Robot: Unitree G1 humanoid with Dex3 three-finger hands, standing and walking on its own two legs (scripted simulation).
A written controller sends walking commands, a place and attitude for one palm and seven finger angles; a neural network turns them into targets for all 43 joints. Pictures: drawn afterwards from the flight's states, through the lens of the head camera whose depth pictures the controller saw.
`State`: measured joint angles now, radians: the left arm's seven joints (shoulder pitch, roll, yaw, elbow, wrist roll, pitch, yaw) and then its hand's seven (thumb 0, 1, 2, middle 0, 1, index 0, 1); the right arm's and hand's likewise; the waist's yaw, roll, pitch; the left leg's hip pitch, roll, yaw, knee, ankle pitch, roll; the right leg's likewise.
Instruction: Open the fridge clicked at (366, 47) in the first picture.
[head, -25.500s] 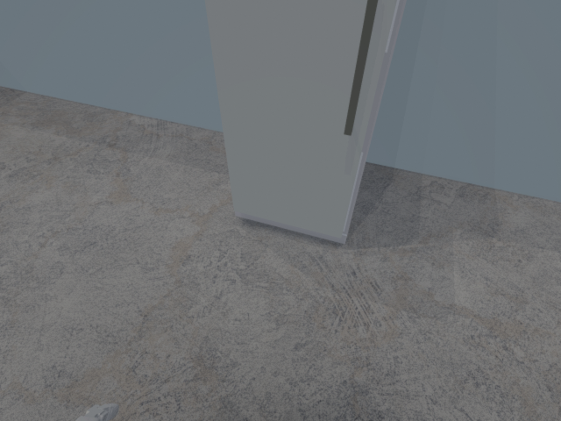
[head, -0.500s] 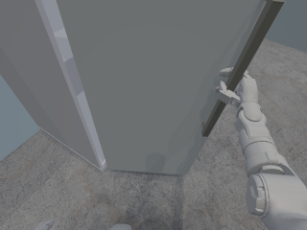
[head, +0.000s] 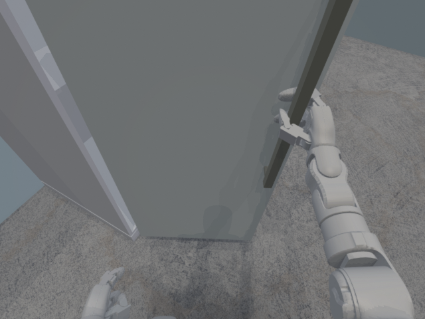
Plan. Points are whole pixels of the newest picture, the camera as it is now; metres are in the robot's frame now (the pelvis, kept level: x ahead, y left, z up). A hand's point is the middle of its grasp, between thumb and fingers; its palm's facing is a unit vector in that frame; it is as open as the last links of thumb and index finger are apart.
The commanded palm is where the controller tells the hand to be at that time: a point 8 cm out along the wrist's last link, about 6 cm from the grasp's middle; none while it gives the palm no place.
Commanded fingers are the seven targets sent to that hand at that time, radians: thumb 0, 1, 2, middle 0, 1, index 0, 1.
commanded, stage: stop walking and hold the door back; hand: right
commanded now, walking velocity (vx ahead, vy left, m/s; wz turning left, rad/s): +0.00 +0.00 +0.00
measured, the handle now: (290, 114) +0.48 -0.12 +0.12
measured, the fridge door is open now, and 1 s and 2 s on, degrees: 62 61 61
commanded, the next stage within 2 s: loosen the grip on the handle in 0.12 s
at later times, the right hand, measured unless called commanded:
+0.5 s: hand (292, 121) +0.44 -0.11 +0.14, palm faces +0.01 +1.00 -0.10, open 9.6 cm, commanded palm +0.41 -0.16 +0.13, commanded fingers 0.00 0.55 -0.20 0.38 1.32 0.38 1.32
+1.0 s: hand (303, 126) +0.44 -0.14 +0.13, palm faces +0.00 +1.00 -0.09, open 14.6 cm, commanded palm +0.42 -0.19 +0.13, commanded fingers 0.00 0.55 -0.20 0.25 1.15 0.25 1.15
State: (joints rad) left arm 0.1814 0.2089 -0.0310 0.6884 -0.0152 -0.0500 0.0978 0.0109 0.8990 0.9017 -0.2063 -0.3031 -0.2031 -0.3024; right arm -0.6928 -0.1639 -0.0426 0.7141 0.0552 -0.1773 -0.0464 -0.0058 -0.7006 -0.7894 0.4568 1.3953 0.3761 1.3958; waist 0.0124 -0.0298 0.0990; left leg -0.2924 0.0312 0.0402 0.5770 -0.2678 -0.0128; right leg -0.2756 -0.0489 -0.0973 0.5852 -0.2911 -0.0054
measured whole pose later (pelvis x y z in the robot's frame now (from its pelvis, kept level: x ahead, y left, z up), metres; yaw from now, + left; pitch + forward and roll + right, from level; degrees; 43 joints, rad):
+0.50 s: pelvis -0.02 +0.02 +0.00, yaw +0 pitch +3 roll -1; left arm 0.33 0.29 -0.01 0.69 -0.03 -0.15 0.01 0.01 0.90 0.90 -0.20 -0.30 -0.20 -0.30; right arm -0.81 -0.29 -0.18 1.03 0.05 -0.29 0.03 -0.01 -0.08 -0.52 0.45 1.39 0.40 1.36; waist 0.09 0.02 -0.03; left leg -0.44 0.03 0.03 0.63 -0.25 0.02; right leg -0.39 -0.04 -0.09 0.60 -0.26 0.00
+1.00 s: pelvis +0.00 +0.00 +0.00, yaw +1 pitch +5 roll +0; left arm 0.32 0.26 -0.01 0.67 -0.03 -0.12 0.02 0.01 0.90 0.90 -0.20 -0.30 -0.20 -0.30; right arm -0.68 -0.28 -0.20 0.86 0.06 -0.27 0.07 -0.02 0.55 -0.20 0.33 1.19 0.27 1.16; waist 0.06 0.01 -0.05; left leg -0.44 0.02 0.02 0.61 -0.27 0.00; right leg -0.41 -0.03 -0.07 0.62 -0.30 -0.01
